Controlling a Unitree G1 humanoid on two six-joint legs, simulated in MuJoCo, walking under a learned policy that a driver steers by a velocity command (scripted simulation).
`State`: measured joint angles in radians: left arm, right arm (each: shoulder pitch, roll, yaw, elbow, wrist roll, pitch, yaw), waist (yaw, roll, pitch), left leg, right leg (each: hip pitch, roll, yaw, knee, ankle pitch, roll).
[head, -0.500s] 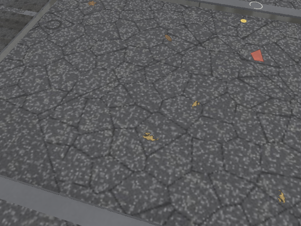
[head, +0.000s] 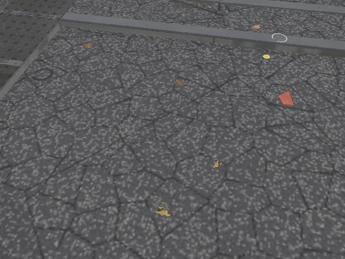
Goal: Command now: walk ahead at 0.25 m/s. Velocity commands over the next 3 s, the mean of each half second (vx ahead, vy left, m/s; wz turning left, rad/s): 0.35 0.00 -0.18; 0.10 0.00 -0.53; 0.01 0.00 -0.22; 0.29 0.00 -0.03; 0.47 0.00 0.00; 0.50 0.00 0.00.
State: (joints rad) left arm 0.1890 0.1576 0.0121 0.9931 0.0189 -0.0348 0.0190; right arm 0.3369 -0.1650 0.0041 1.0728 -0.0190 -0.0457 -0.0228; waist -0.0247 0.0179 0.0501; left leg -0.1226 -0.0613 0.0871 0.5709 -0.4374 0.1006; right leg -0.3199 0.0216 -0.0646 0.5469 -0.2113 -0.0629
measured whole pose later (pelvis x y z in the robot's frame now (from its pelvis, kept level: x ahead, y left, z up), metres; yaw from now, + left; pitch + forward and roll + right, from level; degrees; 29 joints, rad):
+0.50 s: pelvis +0.14 +0.06 +0.01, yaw -6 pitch +1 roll -1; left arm 0.33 0.24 0.08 1.00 0.02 -0.04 0.00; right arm 0.19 -0.20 -0.05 0.92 -0.03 -0.08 -0.02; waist 0.04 -0.04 0.00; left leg -0.24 0.02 0.09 0.44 -0.22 0.05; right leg -0.34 0.03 0.02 0.88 -0.42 -0.08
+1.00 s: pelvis +0.24 +0.03 -0.02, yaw -23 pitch -2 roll -1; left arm 0.09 0.21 0.07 0.86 0.02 0.00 -0.02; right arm 0.23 -0.24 -0.07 0.90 -0.01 -0.02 -0.02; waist -0.01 0.06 0.14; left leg -0.37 0.08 0.09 1.19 -0.56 0.00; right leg -0.37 0.08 -0.09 0.56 0.12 -0.19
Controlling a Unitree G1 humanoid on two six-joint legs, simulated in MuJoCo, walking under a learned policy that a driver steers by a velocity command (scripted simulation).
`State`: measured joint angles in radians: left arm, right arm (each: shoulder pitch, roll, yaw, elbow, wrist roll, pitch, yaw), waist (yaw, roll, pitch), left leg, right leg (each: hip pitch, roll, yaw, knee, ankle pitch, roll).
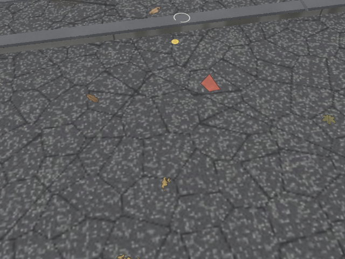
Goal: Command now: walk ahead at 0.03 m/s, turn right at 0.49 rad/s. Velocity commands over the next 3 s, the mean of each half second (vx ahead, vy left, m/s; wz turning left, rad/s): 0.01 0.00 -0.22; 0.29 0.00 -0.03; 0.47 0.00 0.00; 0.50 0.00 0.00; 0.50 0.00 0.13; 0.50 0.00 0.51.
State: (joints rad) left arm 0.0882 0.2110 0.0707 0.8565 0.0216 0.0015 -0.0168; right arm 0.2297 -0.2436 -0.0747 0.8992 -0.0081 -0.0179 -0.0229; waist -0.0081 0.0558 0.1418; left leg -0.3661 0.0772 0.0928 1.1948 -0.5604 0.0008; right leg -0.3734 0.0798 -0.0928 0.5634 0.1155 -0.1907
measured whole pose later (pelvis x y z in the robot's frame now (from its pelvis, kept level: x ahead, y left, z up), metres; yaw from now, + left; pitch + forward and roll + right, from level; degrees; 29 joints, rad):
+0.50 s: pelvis +0.03 +0.05 +0.02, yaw -6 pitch -2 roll +0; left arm 0.20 0.24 0.07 1.02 0.02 -0.01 0.02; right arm 0.26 -0.17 -0.03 0.95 -0.03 -0.09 -0.02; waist 0.01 -0.05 0.05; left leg -0.16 -0.03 0.05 0.43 0.07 0.03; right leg -0.29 0.06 0.08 0.67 -0.26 -0.04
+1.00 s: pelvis +0.12 +0.07 -0.02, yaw -5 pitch -1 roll +0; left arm 0.23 0.22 0.08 1.04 0.04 -0.05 -0.02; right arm 0.43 -0.17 -0.04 1.08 -0.03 -0.07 0.00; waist 0.00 -0.05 -0.01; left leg -0.10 -0.05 0.02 0.43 -0.33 0.06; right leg -0.53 -0.05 -0.01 1.17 -0.31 -0.04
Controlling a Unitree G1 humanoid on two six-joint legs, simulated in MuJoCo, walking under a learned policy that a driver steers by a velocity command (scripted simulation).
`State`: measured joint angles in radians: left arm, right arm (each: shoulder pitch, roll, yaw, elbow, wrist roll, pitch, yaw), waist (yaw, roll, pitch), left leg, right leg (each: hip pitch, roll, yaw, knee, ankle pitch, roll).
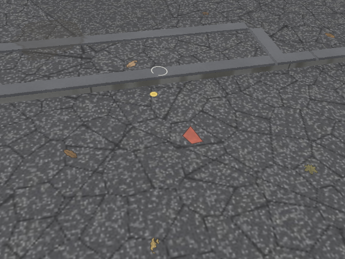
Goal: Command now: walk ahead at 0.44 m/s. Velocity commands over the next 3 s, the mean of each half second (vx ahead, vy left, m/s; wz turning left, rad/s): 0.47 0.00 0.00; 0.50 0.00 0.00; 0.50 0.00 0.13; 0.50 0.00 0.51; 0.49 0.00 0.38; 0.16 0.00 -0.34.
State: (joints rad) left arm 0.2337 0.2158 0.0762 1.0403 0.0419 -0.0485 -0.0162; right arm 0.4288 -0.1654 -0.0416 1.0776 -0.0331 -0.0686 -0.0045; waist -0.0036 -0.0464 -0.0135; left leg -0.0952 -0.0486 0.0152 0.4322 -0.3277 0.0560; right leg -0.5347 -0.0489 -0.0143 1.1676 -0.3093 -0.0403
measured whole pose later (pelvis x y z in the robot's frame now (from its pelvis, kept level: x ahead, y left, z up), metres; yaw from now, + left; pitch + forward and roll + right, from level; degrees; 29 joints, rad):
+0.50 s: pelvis +0.23 -0.06 +0.01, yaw +0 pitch +0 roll -1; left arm 0.34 0.19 0.05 1.03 0.01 -0.09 0.00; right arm 0.23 -0.22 -0.07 0.96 -0.04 -0.04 0.03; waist 0.00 0.04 0.03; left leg -0.56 0.09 0.01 1.04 -0.21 0.05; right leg -0.15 0.08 -0.10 0.31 -0.16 -0.10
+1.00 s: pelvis +0.51 +0.00 +0.00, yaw +0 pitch +0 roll +0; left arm 0.30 0.21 0.06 1.00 0.03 -0.07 -0.01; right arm 0.23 -0.21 -0.06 0.98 -0.02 -0.08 0.01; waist 0.01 -0.03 0.05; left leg -0.24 -0.06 0.11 0.40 -0.17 0.10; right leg -0.42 -0.04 0.00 1.14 -0.30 -0.08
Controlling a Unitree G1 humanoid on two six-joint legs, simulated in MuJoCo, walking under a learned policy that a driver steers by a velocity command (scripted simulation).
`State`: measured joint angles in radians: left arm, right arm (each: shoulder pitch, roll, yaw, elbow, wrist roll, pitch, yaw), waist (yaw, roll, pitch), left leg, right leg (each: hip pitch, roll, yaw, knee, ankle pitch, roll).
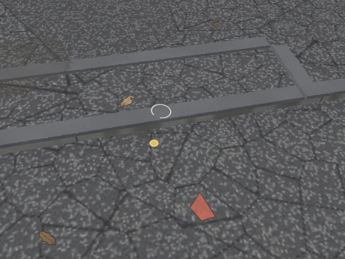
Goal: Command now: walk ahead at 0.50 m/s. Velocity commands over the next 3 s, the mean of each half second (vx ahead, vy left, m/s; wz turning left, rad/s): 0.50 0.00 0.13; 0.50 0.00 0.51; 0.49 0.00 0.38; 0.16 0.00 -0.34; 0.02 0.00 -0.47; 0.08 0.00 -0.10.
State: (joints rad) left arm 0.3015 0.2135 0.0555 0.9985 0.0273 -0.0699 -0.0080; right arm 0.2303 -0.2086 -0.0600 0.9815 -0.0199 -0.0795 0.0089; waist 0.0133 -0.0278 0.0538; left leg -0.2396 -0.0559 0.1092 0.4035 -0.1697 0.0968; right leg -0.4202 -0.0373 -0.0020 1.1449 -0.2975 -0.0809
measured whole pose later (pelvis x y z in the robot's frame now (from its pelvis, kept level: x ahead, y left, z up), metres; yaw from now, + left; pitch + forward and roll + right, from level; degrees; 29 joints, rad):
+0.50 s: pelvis +0.27 -0.05 -0.01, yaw +6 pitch +0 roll +0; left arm 0.13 0.21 0.05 0.90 0.03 -0.08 0.00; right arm 0.37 -0.21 -0.06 1.02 -0.01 -0.06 0.00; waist -0.04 0.03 0.06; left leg -0.31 0.00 0.00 1.11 -0.36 0.09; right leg -0.32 0.00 -0.14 0.49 -0.18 -0.07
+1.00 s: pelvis +0.53 +0.03 -0.02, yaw +23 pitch +0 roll +0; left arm 0.35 0.21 0.06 0.95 0.01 -0.06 0.01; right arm 0.10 -0.24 -0.07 0.84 -0.03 -0.02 0.03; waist 0.02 -0.01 0.07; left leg -0.40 -0.09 0.12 0.61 -0.22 0.16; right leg -0.20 -0.08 -0.13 1.15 -0.43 0.00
